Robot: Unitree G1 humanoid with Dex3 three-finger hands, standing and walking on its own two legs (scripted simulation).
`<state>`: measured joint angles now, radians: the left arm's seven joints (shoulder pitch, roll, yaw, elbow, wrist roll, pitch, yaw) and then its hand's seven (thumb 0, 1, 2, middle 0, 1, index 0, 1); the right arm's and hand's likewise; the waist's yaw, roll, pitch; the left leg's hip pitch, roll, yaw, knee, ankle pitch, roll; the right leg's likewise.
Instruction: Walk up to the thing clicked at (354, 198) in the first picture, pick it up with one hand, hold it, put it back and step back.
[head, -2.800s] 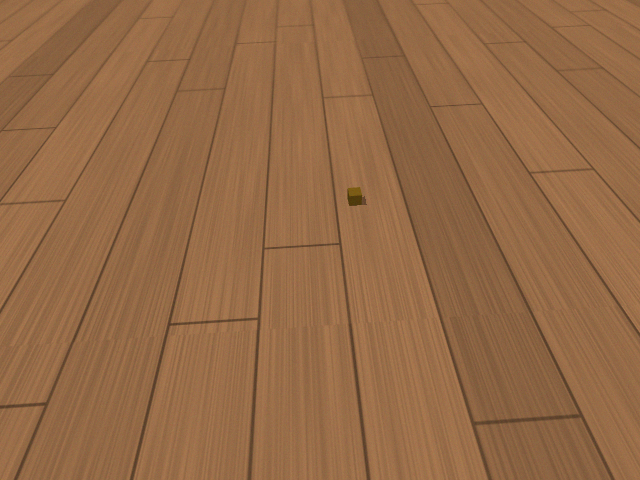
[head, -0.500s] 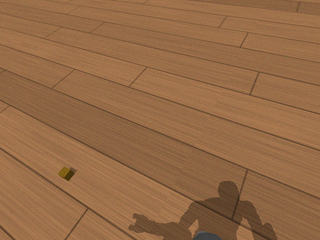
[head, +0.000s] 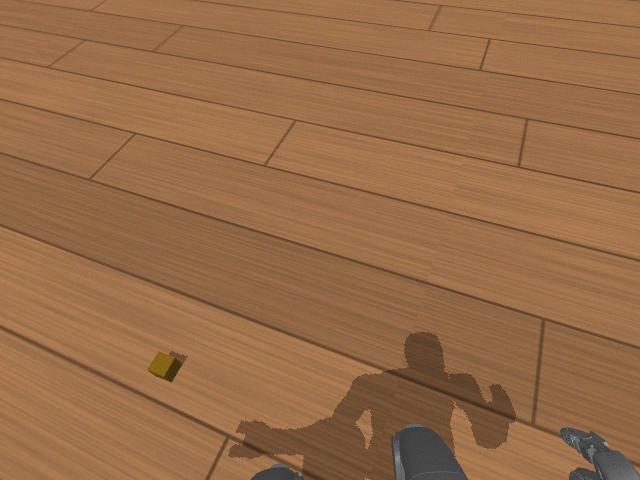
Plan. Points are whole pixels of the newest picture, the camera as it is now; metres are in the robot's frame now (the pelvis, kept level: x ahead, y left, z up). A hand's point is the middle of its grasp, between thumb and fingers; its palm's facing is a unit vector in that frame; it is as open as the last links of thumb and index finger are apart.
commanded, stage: walk up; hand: left
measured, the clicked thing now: (165, 366) +0.52 +0.53 -0.70
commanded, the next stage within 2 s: none
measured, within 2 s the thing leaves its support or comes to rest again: neither
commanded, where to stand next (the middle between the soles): +0.04 +0.55 m, yaw -31 degrees
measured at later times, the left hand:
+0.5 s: hand out of the picture +0.14 +0.59 -0.11, palm faces -0.18 -0.71 -0.68, open 7.4 cm
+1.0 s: hand out of the picture +0.15 +0.73 -0.10, palm faces -0.30 -0.75 -0.59, open 7.4 cm
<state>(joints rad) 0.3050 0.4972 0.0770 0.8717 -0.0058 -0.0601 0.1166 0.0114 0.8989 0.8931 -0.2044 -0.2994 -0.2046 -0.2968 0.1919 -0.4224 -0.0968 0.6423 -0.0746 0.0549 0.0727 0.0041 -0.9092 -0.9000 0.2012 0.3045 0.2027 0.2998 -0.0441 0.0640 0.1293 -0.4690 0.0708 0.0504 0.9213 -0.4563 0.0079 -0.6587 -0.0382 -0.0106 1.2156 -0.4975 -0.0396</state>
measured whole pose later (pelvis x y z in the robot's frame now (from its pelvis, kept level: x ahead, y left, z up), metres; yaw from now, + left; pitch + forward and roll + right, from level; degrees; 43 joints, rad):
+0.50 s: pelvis +0.01 +0.26 -0.03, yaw -12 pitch -1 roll +1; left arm 0.34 0.53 0.09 0.76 0.04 -0.05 0.11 0.01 0.89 0.89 -0.21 -0.30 -0.21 -0.30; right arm 0.22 -0.52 -0.14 0.63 -0.07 0.09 0.08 0.01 -0.91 -0.90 0.20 0.30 0.20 0.30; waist 0.01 0.08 0.12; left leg -0.50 0.05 0.00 1.07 -0.57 -0.02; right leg -0.67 -0.13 0.27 0.98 -0.40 -0.03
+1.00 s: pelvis -0.03 +0.48 +0.00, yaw -20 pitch -3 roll +0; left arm 0.30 0.41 0.04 0.74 0.03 -0.05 0.10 0.01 0.89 0.89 -0.21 -0.30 -0.21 -0.30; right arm 0.24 -0.47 -0.11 0.63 -0.06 0.14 0.07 0.01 -0.91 -0.90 0.20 0.30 0.20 0.30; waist -0.02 0.11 0.16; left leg -0.58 0.08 -0.10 1.34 -0.43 -0.01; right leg -0.54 -0.08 0.06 0.86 -0.29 -0.01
